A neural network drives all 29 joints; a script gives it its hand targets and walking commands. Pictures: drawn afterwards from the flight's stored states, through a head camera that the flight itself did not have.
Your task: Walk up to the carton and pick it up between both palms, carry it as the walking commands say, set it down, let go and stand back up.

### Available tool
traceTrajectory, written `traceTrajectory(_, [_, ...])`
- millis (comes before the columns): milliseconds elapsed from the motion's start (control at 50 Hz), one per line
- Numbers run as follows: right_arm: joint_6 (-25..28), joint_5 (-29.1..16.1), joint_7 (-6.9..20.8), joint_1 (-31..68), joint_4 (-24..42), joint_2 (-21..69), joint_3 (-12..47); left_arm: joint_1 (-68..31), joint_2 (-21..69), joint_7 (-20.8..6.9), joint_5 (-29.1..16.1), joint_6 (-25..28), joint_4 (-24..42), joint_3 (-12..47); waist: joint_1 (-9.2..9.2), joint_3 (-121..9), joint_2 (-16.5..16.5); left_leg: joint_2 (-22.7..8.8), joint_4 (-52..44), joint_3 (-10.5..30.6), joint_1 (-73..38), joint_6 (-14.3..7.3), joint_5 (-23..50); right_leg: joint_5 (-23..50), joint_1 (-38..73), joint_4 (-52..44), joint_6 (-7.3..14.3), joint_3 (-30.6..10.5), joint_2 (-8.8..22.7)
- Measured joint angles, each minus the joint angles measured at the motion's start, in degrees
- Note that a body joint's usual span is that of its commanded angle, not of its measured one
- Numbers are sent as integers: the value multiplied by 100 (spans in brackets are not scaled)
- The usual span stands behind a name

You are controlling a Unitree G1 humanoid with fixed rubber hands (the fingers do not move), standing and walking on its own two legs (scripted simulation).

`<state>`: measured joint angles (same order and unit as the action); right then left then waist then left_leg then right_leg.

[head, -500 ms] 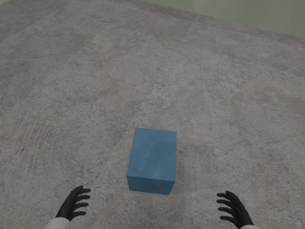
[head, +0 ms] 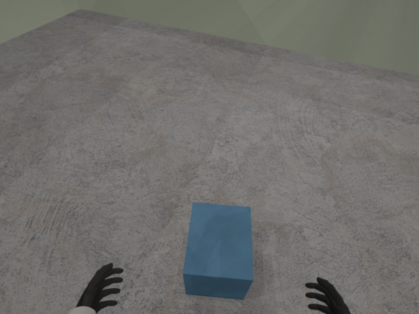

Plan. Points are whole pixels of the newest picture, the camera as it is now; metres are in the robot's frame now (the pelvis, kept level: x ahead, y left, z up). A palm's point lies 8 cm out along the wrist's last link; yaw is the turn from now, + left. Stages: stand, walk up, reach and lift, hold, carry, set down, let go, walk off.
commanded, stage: stand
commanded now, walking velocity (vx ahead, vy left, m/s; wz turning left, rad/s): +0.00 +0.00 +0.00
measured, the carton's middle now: (218, 251) +0.48 -0.03 -0.63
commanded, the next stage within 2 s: none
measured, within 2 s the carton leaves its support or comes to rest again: neither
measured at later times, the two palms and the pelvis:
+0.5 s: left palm out of the picture +0.08 +0.27 -0.09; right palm out of the picture +0.07 -0.30 -0.10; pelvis -0.01 -0.01 +0.00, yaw +0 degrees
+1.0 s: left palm out of the picture -0.03 +0.25 -0.12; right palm out of the picture -0.02 -0.32 -0.11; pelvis -0.05 -0.04 +0.00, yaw +2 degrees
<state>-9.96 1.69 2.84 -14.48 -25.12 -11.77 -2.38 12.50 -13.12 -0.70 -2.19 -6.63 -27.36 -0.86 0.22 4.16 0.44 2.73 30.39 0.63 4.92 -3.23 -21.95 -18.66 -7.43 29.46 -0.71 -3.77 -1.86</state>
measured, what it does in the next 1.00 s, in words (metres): shifts its weight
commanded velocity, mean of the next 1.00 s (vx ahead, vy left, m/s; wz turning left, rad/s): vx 0.00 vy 0.00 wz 0.00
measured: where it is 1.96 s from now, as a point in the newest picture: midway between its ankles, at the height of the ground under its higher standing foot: outside the picture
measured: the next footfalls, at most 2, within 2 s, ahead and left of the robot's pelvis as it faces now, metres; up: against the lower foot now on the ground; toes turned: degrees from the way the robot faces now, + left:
none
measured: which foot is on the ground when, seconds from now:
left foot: down 0.00-1.00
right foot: down 0.00-1.00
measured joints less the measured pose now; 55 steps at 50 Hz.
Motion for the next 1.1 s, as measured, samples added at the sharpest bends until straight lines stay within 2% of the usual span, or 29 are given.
traceTrajectory(120, [572, -70, -230, 58, -928, -234, 53, 86, -197, 97, 393, 236, -704, -80, -51, -589, -4, 70, 120, 4, 294, -40, -88, -150, -338, 231, -23, 69, 81])
traceTrajectory(300, [980, 29, -354, -254, -1772, -547, -120, 520, -379, 143, 463, 494, -1318, -278, -42, -1338, -20, 125, 101, -24, 201, -35, -141, -316, -349, 431, -6, 77, 144])
traceTrajectory(480, [1103, 96, -350, -438, -2211, -547, -100, 723, -356, 148, 487, 665, -1726, -269, -49, -1545, -34, 63, -3, 4, 147, 59, 44, -137, -302, 347, 82, 118, 97])
traceTrajectory(780, [1191, 51, -261, -636, -2875, -610, 72, 841, -485, 63, 425, 777, -2436, -151, 2, -1136, -51, -115, -104, 157, 416, 257, 464, 402, -433, -9, 252, 263, -64])
traceTrajectory(1100, [1225, -23, -306, -487, -3293, -582, 226, 535, -537, 48, 351, 785, -3037, -37, -1, -948, -134, -172, -158, 278, 477, 347, 616, 586, -427, -162, 323, 338, -125])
